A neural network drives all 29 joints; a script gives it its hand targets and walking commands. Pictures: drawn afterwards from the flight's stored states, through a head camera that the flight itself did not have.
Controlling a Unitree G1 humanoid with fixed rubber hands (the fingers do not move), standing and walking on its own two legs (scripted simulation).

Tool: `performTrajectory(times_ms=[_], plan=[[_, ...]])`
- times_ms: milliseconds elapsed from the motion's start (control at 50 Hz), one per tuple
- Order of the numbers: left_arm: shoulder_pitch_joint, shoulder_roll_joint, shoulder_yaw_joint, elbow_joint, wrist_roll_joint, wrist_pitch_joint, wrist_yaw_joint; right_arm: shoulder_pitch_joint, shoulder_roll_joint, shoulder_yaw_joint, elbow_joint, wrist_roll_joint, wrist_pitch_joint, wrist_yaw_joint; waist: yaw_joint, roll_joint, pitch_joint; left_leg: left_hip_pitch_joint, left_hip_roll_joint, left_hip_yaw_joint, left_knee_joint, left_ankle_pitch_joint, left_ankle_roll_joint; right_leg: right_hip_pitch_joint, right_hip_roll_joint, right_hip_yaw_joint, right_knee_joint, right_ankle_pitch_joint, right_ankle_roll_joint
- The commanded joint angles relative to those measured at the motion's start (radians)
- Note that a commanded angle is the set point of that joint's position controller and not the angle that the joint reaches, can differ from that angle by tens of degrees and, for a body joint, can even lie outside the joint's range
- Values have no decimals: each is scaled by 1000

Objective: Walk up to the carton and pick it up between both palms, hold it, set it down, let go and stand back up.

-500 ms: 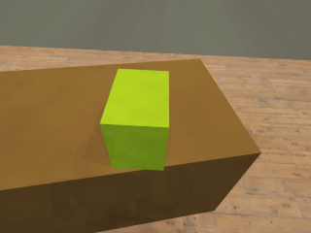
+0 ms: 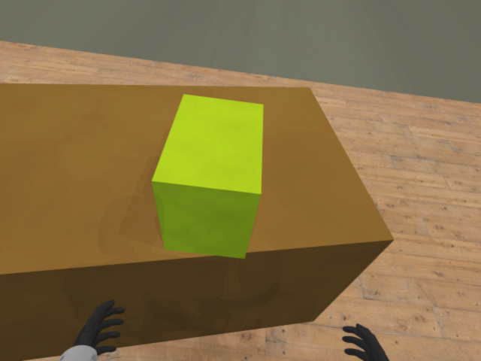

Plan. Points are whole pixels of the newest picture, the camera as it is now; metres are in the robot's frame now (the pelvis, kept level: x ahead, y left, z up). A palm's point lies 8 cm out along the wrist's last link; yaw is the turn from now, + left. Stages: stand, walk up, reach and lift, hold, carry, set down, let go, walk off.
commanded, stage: reach and lift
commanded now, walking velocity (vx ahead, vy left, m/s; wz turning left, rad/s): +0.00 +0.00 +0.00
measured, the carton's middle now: (214, 176) +0.47 +0.05 +0.01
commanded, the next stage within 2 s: none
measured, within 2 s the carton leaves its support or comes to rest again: neither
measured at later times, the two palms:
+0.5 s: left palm (80, 331) +0.19 +0.24 -0.05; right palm (354, 341) +0.17 -0.19 -0.03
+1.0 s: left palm (84, 299) +0.22 +0.23 +0.00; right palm (337, 293) +0.23 -0.16 +0.01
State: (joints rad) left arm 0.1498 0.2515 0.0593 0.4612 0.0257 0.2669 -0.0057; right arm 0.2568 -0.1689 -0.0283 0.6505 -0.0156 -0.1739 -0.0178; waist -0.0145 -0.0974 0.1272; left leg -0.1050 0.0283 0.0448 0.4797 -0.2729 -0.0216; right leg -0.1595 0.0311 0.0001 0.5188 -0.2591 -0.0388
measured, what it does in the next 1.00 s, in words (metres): stands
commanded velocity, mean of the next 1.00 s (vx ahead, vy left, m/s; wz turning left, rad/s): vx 0.00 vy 0.00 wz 0.00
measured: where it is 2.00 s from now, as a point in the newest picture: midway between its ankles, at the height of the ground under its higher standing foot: outside the picture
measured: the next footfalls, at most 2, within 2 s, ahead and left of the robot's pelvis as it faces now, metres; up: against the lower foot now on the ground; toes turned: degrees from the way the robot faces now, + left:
none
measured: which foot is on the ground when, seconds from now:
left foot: down 0.00-1.00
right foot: down 0.00-1.00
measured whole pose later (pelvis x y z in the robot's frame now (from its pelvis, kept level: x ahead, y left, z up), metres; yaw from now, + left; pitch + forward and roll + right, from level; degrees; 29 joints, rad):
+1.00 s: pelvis +0.04 +0.03 +0.01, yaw +1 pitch -6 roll -1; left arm 0.27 0.21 -0.08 0.27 -0.10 -0.17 0.02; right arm 0.29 -0.09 0.01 0.37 0.14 -0.28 -0.06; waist 0.03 -0.04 0.04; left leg 0.03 0.02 0.04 0.35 -0.27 0.01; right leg 0.02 0.02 -0.01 0.30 -0.21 -0.01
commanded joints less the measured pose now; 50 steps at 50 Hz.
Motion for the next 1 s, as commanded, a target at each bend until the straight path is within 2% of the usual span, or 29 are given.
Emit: performTrajectory(times_ms=[0,100,240,320,420,500,740,980], plan=[[-118,139,12,-163,-42,-75,17,-47,-66,-42,-203,-2,-24,-1,7,125,-105,13,-30,65,-124,41,21,8,-55,46,-184,91,28],[-38,109,-14,-150,-63,-112,22,5,-68,-66,-218,-1,-1,6,12,140,-83,22,-14,58,-192,71,15,56,-20,14,-206,83,16],[-11,75,-35,-118,-84,-180,23,-10,-67,-74,-268,0,9,14,28,84,-48,14,-9,49,-225,117,7,58,-3,2,-246,67,11],[-37,59,-59,-140,-100,-242,41,-32,-53,-72,-297,11,-5,21,29,81,-49,-1,0,41,-230,98,9,52,-5,8,-247,51,3],[-49,46,-78,-161,-103,-301,62,-39,-35,-55,-282,40,-22,22,29,111,-67,11,4,28,-224,115,1,55,-15,20,-248,68,-11],[-27,39,-83,-180,-101,-332,68,-41,-28,-41,-285,68,-44,15,36,130,-101,34,-1,20,-207,182,-10,79,-17,28,-249,115,-17],[54,22,-91,-276,-102,-411,42,-24,-17,-7,-368,130,-125,-21,45,121,-130,92,-20,-4,-162,411,-35,147,-9,30,-256,287,-16],[13,28,-114,-333,-139,-493,25,-61,19,15,-436,168,-144,-48,38,126,-101,71,-19,-30,-159,397,-24,156,-22,44,-258,276,-17]])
